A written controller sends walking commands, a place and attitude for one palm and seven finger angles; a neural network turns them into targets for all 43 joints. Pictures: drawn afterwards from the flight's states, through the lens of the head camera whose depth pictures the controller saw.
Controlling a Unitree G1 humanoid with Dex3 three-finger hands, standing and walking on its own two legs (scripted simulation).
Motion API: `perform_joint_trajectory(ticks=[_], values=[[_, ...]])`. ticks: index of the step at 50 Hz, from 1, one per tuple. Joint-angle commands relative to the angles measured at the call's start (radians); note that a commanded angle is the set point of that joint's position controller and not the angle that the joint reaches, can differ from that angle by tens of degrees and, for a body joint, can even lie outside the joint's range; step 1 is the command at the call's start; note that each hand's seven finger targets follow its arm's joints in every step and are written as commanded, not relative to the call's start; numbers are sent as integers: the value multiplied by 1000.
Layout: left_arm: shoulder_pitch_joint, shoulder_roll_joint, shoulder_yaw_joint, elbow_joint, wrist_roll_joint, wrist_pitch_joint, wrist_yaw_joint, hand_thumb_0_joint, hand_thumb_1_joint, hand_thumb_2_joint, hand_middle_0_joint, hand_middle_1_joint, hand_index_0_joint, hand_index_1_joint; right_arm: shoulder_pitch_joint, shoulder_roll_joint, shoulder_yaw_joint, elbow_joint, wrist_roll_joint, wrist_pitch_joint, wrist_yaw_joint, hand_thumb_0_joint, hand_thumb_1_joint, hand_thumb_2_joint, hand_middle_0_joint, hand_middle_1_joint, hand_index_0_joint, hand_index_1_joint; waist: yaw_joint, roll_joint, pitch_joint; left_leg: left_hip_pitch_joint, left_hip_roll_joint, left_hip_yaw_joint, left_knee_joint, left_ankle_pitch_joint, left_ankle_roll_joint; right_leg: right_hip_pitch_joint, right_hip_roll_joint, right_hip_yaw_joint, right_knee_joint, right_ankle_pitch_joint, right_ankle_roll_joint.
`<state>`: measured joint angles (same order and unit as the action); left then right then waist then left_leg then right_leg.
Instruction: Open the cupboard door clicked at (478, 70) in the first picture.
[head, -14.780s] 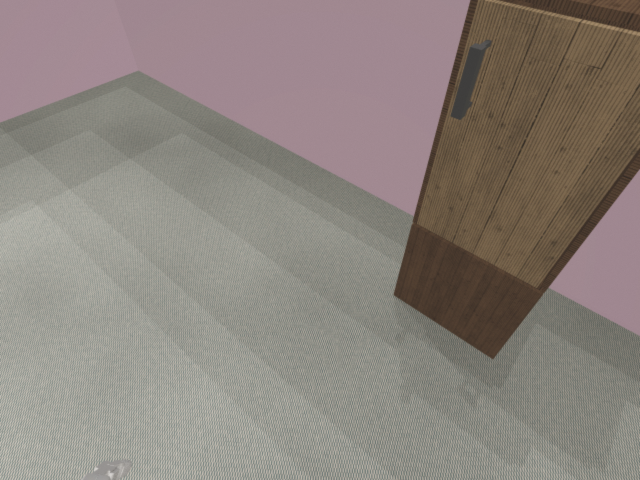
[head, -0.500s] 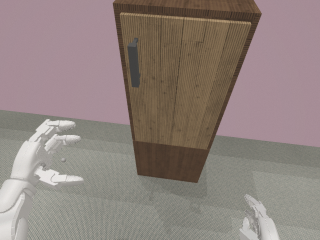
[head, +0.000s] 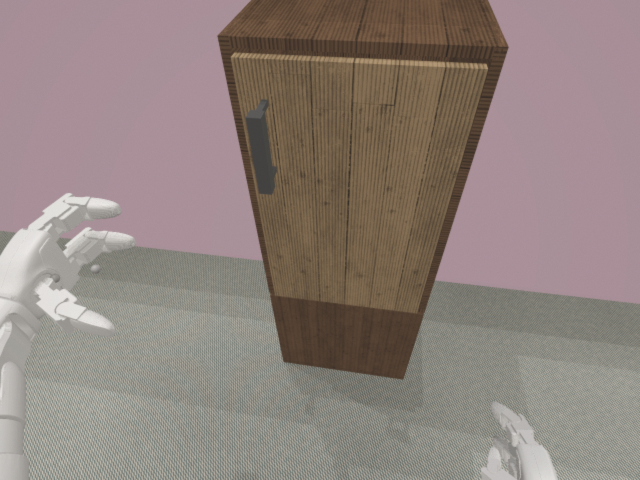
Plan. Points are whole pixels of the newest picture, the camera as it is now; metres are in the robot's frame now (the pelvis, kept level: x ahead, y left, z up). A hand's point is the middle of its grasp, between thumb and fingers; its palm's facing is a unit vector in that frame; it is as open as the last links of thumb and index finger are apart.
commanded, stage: raise the hand with hooked fingers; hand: left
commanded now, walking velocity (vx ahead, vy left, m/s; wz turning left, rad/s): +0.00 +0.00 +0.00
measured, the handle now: (265, 147) +0.57 +0.14 +0.13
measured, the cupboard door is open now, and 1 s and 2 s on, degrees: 0 0 0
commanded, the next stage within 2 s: move the hooked fingers beside the handle in 0.46 s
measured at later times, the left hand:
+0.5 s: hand (102, 274) +0.29 +0.27 +0.15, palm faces -0.02 -1.00 -0.05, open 14.0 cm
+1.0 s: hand (147, 228) +0.36 +0.25 +0.14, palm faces -0.07 -1.00 -0.02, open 14.0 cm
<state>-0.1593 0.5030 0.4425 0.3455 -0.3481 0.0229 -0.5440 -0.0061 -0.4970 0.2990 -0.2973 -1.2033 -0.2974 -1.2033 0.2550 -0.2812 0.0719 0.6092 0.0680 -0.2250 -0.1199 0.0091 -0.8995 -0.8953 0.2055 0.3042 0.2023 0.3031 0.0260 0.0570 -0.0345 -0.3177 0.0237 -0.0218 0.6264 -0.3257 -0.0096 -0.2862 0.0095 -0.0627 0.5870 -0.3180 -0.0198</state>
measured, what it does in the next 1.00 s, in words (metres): stands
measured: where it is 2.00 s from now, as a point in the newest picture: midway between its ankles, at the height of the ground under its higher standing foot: outside the picture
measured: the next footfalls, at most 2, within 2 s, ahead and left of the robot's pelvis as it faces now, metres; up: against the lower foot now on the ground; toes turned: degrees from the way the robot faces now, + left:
none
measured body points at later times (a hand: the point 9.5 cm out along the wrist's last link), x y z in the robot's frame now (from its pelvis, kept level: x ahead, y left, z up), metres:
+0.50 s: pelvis +0.00 +0.00 +0.00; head -0.01 -0.02 +0.45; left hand +0.28 +0.32 +0.15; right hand +0.17 -0.24 -0.07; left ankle +0.00 +0.13 -0.73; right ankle -0.01 -0.11 -0.73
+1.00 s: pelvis -0.01 +0.01 +0.00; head +0.01 +0.00 +0.45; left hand +0.36 +0.30 +0.15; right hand +0.13 -0.24 -0.09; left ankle +0.00 +0.13 -0.73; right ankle -0.01 -0.11 -0.73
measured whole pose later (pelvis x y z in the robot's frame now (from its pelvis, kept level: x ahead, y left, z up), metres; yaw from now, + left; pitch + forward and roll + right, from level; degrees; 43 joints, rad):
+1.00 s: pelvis -0.01 +0.01 +0.00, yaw -1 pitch +3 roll -1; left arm -0.42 0.47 0.38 0.60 -0.28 -0.04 -0.48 -0.01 -0.50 0.30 -0.30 -1.20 -0.30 -1.20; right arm 0.29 -0.28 0.07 0.61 0.06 -0.20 -0.11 0.01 -0.90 -0.90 0.21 0.30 0.20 0.30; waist -0.02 0.04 -0.03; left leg -0.35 0.01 0.01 0.60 -0.30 0.00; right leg -0.34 0.00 -0.03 0.58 -0.29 -0.01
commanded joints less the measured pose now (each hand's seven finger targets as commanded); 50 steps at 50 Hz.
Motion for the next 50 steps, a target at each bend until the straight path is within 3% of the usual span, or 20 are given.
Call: perform_joint_trajectory(ticks=[1, 4, 7, 10, 11, 12, 14, 16, 18, 22, 25, 26, 28, 30, 32, 37, 41, 43, 47, 50], values=[[-220, 258, 102, -196, -40, -52, -26, 0, -500, 300, -300, -1200, -300, -1200, -84, -125, -56, -177, 3, -58, -2, 0, -900, -900, 200, 300, 200, 300, 11, -50, -226, 98, -35, 6, -62, 301, 45, 85, 1, 44, -74, 365, 11], [-204, 265, 132, -230, -51, -87, -17, 0, -500, 300, -300, -1200, -300, -1200, -84, -124, -61, -184, 0, -60, 7, 0, -900, -900, 200, 300, 200, 300, 20, -32, -251, 106, -37, 15, -67, 311, 43, 88, 2, 40, -65, 385, 12], [-201, 273, 148, -192, -52, -89, -3, 0, -500, 300, -300, -1200, -300, -1200, -83, -125, -63, -181, 1, -55, 10, 0, -900, -900, 200, 300, 200, 300, 21, -43, -192, 72, -36, 24, -74, 267, 43, 65, -1, 52, -79, 341, 16], [-251, 266, 130, -214, -33, -87, 17, 0, -500, 300, -300, -1200, -300, -1200, -85, -124, -63, -182, 4, -52, 4, 0, -900, -900, 200, 300, 200, 300, 13, 20, -173, 89, -36, 26, -88, 240, 43, 39, 0, 47, -89, 287, 11], [-262, 278, 129, -229, -27, -87, 23, 0, -500, 300, -300, -1200, -300, -1200, -83, -123, -65, -183, 3, -51, 2, 0, -900, -900, 200, 300, 200, 300, 13, 9, -169, 91, -35, 27, -85, 242, 45, 45, 0, 54, -92, 284, 12], [-282, 279, 125, -253, -21, -90, 27, 0, -500, 300, -300, -1200, -300, -1200, -88, -121, -64, -186, 2, -53, 1, 0, -900, -900, 200, 300, 200, 300, 12, 51, -194, 99, -37, 26, -88, 235, 44, 49, -1, 56, -93, 272, 10], [-277, 260, 112, -267, -15, -97, 32, 0, -500, 300, -300, -1200, -300, -1200, -85, -118, -62, -187, 2, -56, -4, 0, -900, -900, 200, 300, 200, 300, 8, 53, -202, 116, -35, 24, -93, 242, 44, 54, 2, 46, -93, 274, 7], [-261, 266, 119, -274, -23, -107, 32, 0, -500, 300, -300, -1200, -300, -1200, -83, -119, -61, -185, -1, -57, -7, 0, -900, -900, 200, 300, 200, 300, 7, -5, -210, 118, -30, 20, -92, 246, 47, 69, 5, 50, -99, 277, 10], [-248, 250, 115, -232, -31, -106, 21, 0, -500, 300, -300, -1200, -300, -1200, -83, -119, -59, -178, 1, -56, -10, 0, -900, -900, 200, 300, 200, 300, 4, -12, -189, 102, -33, 22, -96, 219, 46, 58, 4, 52, -104, 261, 13], [-269, 251, 103, -220, -30, -93, 8, 0, -500, 300, -300, -1200, -300, -1200, -93, -121, -57, -173, 5, -54, -13, 0, -900, -900, 200, 300, 200, 300, 5, 30, -177, 108, -35, 20, -103, 210, 43, 46, 5, 48, -107, 245, 9], [-262, 238, 93, -190, -28, -77, 5, 0, -500, 300, -300, -1200, -300, -1200, -90, -122, -56, -174, 6, -54, -13, 0, -900, -900, 200, 300, 200, 300, 2, 3, -156, 99, -35, 16, -107, 201, 42, 32, 6, 41, -111, 233, 9], [-251, 241, 96, -179, -32, -78, 4, 0, -500, 300, -300, -1200, -300, -1200, -86, -122, -57, -171, 4, -53, -12, 0, -900, -900, 200, 300, 200, 300, 3, -35, -151, 98, -33, 15, -103, 209, 44, 36, 9, 43, -111, 240, 10], [-272, 242, 92, -199, -27, -81, 4, 0, -500, 300, -300, -1200, -300, -1200, -93, -121, -55, -175, 4, -54, -11, 0, -900, -900, 200, 300, 200, 300, 4, 7, -168, 104, -35, 13, -106, 208, 42, 33, 9, 39, -107, 238, 7], [-397, 206, 34, -217, -19, -95, 11, 0, -500, 300, -300, -1200, -300, -1200, -95, -116, -52, -169, 7, -57, -17, 0, -900, -900, 200, 300, 200, 300, -25, 35, -159, 127, -34, 6, -112, 176, 40, -4, 13, 33, -113, 195, 5], [-439, 222, 37, -179, -19, -105, 21, 0, -500, 300, -300, -1200, -300, -1200, -83, -123, -52, -152, 6, -56, -21, 0, -900, -900, 200, 300, 200, 300, -32, -10, -147, 109, -30, -1, -114, 149, 40, -11, 15, 36, -122, 157, 6], [-605, 222, -12, -86, 21, -113, 49, 0, -500, 300, -300, -1200, -300, -1200, -72, -126, -47, -130, 6, -54, -33, 0, -900, -900, 200, 300, 200, 300, -49, 45, -156, 111, -31, -13, -124, 81, 37, -49, 7, 36, -128, 70, 1], [-572, 266, 34, 14, 37, -114, 63, 0, -500, 300, -300, -1200, -300, -1200, -53, -134, -49, -127, -2, -40, -25, 0, -900, -900, 200, 300, 200, 300, -26, 0, -226, 97, -32, -11, -109, 145, 36, 4, 5, 34, -107, 137, -5], [-556, 280, 55, 20, 39, -117, 63, 0, -500, 300, -300, -1200, -300, -1200, -52, -133, -50, -140, -3, -34, -16, 0, -900, -900, 200, 300, 200, 300, -14, 15, -263, 92, -33, -5, -102, 195, 35, 32, 3, 34, -87, 205, -7], [-619, 232, 5, 40, 39, -129, 64, 0, -500, 300, -300, -1200, -300, -1200, -33, -135, -53, -143, -2, -27, -5, 0, -900, -900, 200, 300, 200, 300, -26, 10, -258, 101, -27, -8, -100, 248, 34, 10, 9, 23, -70, 264, -8], [-606, 258, 32, 79, 51, -126, 73, 0, -500, 300, -300, -1200, -300, -1200, -7, -143, -61, -140, -4, -12, 0, 0, -900, -900, 200, 300, 200, 300, -23, 11, -263, 91, -27, -1, -93, 256, 33, 1, 8, 24, -61, 274, -9]])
